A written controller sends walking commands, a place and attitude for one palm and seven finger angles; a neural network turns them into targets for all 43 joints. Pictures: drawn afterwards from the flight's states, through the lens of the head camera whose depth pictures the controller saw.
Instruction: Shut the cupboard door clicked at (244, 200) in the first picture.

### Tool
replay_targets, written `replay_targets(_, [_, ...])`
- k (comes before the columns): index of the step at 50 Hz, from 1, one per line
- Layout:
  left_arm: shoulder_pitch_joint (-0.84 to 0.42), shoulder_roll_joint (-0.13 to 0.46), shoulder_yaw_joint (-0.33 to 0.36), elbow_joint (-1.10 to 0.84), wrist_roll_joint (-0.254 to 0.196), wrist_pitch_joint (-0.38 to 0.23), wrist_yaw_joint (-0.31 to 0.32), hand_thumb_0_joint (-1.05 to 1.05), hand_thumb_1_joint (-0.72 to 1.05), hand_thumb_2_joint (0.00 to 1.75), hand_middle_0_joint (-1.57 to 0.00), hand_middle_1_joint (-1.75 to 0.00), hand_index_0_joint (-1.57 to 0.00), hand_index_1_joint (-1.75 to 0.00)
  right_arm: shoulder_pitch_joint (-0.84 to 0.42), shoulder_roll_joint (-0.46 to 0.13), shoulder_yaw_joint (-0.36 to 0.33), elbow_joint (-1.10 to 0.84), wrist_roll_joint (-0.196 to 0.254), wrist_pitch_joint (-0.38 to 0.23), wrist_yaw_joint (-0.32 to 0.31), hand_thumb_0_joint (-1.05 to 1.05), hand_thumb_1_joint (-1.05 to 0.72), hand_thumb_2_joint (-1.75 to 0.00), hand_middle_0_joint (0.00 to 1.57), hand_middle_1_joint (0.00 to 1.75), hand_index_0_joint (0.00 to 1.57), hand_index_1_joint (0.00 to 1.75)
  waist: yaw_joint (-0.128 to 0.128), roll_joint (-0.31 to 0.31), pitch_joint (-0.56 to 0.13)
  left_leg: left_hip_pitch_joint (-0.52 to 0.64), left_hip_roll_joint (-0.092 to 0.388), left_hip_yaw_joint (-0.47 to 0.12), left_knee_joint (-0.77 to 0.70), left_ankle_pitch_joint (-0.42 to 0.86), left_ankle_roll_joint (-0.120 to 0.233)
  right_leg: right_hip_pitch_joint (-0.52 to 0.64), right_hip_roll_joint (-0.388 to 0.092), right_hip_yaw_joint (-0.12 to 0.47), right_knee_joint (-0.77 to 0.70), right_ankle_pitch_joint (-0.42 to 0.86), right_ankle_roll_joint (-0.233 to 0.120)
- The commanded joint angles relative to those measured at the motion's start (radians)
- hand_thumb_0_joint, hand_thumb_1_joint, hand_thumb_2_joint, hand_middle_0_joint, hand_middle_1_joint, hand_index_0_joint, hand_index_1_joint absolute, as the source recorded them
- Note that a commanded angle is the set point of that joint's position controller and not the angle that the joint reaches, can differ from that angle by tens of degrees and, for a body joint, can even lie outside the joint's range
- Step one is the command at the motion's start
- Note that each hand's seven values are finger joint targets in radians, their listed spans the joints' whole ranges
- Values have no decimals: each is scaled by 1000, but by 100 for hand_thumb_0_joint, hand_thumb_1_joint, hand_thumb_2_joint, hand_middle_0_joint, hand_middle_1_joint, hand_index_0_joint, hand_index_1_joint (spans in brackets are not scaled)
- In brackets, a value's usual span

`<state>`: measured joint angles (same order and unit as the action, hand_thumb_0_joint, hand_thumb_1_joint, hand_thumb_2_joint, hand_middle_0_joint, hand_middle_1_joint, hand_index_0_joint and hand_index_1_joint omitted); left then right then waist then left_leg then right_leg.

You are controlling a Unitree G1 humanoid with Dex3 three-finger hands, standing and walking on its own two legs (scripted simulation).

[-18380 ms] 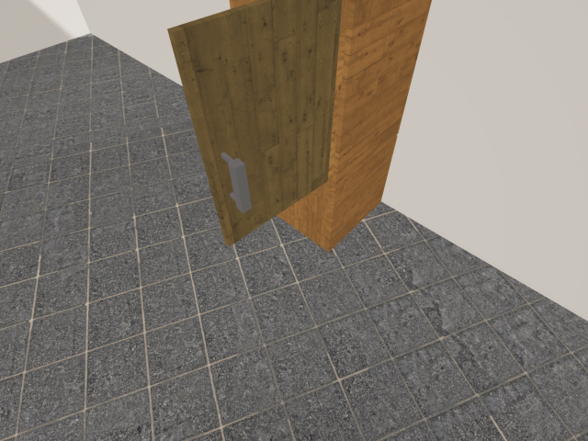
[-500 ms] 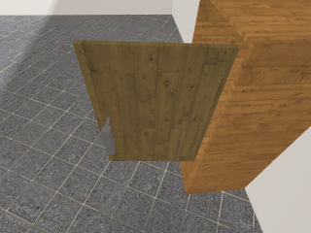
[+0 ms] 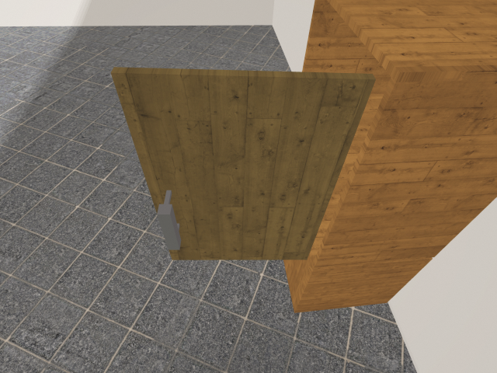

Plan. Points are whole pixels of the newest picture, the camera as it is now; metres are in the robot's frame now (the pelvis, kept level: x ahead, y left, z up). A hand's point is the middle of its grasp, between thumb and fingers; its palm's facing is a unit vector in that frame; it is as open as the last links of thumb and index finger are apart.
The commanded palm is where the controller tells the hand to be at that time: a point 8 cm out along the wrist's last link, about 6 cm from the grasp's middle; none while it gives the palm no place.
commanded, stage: look again from close up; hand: left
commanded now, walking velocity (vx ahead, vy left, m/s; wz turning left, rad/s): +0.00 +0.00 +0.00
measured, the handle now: (171, 220) +0.44 +0.21 -0.10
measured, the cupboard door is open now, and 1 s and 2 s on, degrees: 85 85 85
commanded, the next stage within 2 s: raise the hand and make a fist in 0.26 s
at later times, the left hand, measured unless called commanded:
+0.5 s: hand out of the picture +0.10 +0.19 -0.10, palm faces +0.21 -0.95 -0.24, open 7.2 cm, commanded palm +0.09 +0.21 -0.08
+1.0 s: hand (163, 368) +0.14 +0.15 -0.07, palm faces +0.11 -0.99 -0.06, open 5.1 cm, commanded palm +0.12 +0.20 -0.08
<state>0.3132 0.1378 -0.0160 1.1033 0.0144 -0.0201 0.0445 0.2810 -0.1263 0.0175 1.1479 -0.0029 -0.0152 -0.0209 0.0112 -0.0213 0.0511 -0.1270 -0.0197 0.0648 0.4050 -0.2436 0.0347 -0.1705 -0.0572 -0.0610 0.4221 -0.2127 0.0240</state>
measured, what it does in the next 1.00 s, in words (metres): lowers itself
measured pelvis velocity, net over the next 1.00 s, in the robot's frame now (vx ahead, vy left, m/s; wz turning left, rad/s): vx -0.04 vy -0.05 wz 0.05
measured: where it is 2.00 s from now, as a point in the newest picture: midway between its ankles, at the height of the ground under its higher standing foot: outside the picture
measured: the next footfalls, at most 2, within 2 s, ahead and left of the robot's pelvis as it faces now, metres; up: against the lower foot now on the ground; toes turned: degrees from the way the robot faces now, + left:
none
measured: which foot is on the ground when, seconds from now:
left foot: down 0.00-1.00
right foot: down 0.00-1.00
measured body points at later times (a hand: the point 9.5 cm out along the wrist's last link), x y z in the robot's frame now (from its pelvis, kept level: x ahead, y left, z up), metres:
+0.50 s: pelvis -0.01 +0.00 -0.01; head -0.01 +0.00 +0.44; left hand +0.09 +0.24 -0.08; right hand +0.03 -0.25 -0.14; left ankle -0.01 +0.09 -0.74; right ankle +0.01 -0.13 -0.74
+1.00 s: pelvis -0.04 -0.05 -0.14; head +0.04 -0.04 +0.30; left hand +0.13 +0.20 -0.07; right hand +0.21 -0.23 -0.21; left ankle -0.01 +0.09 -0.74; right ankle +0.01 -0.13 -0.74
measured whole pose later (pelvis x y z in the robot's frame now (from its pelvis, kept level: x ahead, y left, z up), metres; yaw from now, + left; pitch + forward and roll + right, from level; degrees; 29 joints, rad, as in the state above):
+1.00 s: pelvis -0.04 -0.05 -0.14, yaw +3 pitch +18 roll -2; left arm 0.47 0.19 0.11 -0.10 -0.27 -0.55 -0.24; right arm 0.11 -0.21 0.01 0.51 0.01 -0.23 -0.03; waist 0.08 0.02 -0.15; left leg -1.10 0.04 -0.06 1.38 -0.60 -0.03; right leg -1.09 -0.04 -0.15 1.34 -0.57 -0.07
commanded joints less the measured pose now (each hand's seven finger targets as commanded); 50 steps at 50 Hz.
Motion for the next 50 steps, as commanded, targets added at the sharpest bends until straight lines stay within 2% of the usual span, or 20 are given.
replay_targets(1, [86,77,17,-19,-3,-7,2,0,90,90,-20,-30,-20,-30,67,-84,-16,-23,-1,-15,-6,0,-90,-90,20,30,20,30,-1,5,41,-77,104,-99,-97,110,-3,14,-67,70,-72,90,-47])
replay_targets(17, [107,64,18,-16,-2,-8,3,0,90,90,-20,-30,-20,-30,78,-72,-16,-18,-1,-16,-8,0,-90,-90,20,30,20,30,-1,21,46,-77,103,-100,-97,107,-5,1,-66,71,-73,84,-48])
replay_targets(18, [111,119,14,21,13,-26,33,0,90,90,-20,-30,-20,-30,-17,-134,-20,-94,6,-28,1,0,-90,-90,20,30,20,30,18,25,47,-135,128,-77,78,241,-31,-25,-97,91,-29,322,-43])
replay_targets(19, [-776,554,279,-1683,-127,-286,31,0,90,90,-20,-30,-20,-30,68,-348,-48,-428,12,-212,-92,0,-90,-90,20,30,20,30,-195,140,-421,191,78,-67,7,402,-10,-22,51,11,75,304,-40])
replay_targets(20, [-122,190,28,-1360,-132,-203,58,0,90,90,-22,-32,-22,-32,1,-223,-11,-405,39,-285,-89,0,-90,-90,20,30,20,30,-36,367,-515,230,77,-50,18,496,-42,-69,88,-19,105,55,-64])
replay_targets(21, [101,0,-46,-1196,-168,-50,81,0,90,90,-24,-34,-24,-34,-33,-200,-18,-378,46,-319,-65,0,-90,-90,20,30,20,30,-38,263,-326,71,86,-104,-8,426,-81,-105,86,-46,173,-57,-53])
replay_targets(22, [74,-99,-137,-1099,-165,-21,86,0,90,90,-25,-36,-25,-36,-39,-192,-14,-358,63,-342,-56,0,-90,-90,20,30,20,30,-54,121,-78,-105,62,-108,-3,220,-60,-182,64,-46,164,-77,-43])
replay_targets(23, [1,-91,-133,-1136,-172,-66,83,0,90,90,-27,-38,-27,-38,-38,-231,-40,-410,53,-363,-45,0,-90,-90,20,30,20,30,-84,76,30,-199,47,-132,44,20,-40,-223,48,-51,117,-61,-39])
replay_targets(24, [2,-31,-74,-1090,-155,-121,82,0,90,90,-29,-40,-29,-40,-42,-253,-54,-441,35,-375,-38,0,-90,-90,20,30,20,30,-95,-11,41,-279,31,-148,95,-87,-33,-285,38,-58,123,-109,-37])
replay_targets(25, [9,-26,-46,-1012,-144,-185,71,0,90,90,-31,-42,-31,-42,-50,-258,-66,-466,18,-379,-28,0,-90,-90,20,30,20,30,-102,-145,56,-370,23,-155,159,-166,-37,-384,40,-68,169,-196,-35])
replay_targets(28, [268,-77,14,-895,-197,-426,-55,0,90,90,-36,-48,-36,-48,-98,-228,-100,-581,0,-402,18,0,-90,-90,20,30,20,30,16,-241,-94,-540,-3,-97,361,-185,-56,-516,42,-57,338,-345,-49])
replay_targets(30, [322,-31,92,-922,-254,-612,-175,0,90,90,-40,-52,-40,-52,-123,-231,-113,-633,-7,-388,49,0,-90,-90,20,30,20,30,54,-199,-183,-663,-16,-71,490,-179,-66,-558,36,-15,446,-351,-62])
replay_targets(32, [353,97,222,-918,-262,-735,-259,0,90,90,-44,-56,-44,-56,-146,-235,-128,-691,-5,-349,68,0,-90,-90,20,30,20,30,89,-79,-238,-775,-26,-53,581,-170,-64,-569,26,35,553,-314,-80])
replay_targets(35, [257,140,207,-1083,-240,-654,-255,0,90,90,-49,-62,-49,-62,-202,-237,-123,-812,17,-296,57,0,-90,-90,20,30,20,30,94,55,-309,-828,-35,-21,624,-231,-33,-584,20,98,575,-371,-75])
replay_targets(37, [186,163,205,-1246,-244,-596,-220,0,90,90,-53,-66,-53,-66,-196,-233,-118,-848,21,-268,37,0,-90,-90,20,30,20,30,72,100,-363,-820,-23,-41,641,-248,-23,-605,29,115,576,-396,-70])
replay_targets(40, [88,159,186,-1493,-250,-617,-168,0,90,90,-58,-72,-58,-72,-146,-214,-108,-839,15,-264,9,0,-90,-90,20,30,20,30,12,105,-452,-792,-3,-65,724,-172,-9,-617,37,131,586,-313,-58])
replay_targets(41, [25,159,168,-1558,-256,-640,-170,0,90,90,-60,-74,-60,-74,-127,-215,-103,-826,8,-266,-1,0,-90,-90,20,30,20,30,-26,51,-471,-801,5,-80,756,-153,-4,-634,47,128,605,-270,-51])
replay_targets(44, [27,124,118,-1488,-267,-665,-228,0,90,90,-66,-80,-66,-80,-114,-220,-96,-774,5,-278,-18,0,-90,-90,20,30,20,30,-65,44,-434,-855,17,-95,829,-147,-8,-692,48,129,628,-231,-45])
replay_targets(47, [72,127,109,-1371,-283,-586,-310,0,90,90,-71,-86,-71,-86,-115,-230,-89,-762,16,-273,-34,0,-90,-90,20,30,20,30,-65,24,-415,-904,18,-96,846,-176,-7,-694,45,134,617,-291,-45])
replay_targets(50, [147,162,181,-1318,-309,-455,-346,0,90,90,-77,-92,-77,-92,-129,-220,-91,-781,36,-250,-46,0,-90,-90,20,30,20,30,-17,-43,-460,-947,13,-86,833,-175,-9,-590,28,169,580,-316,-31])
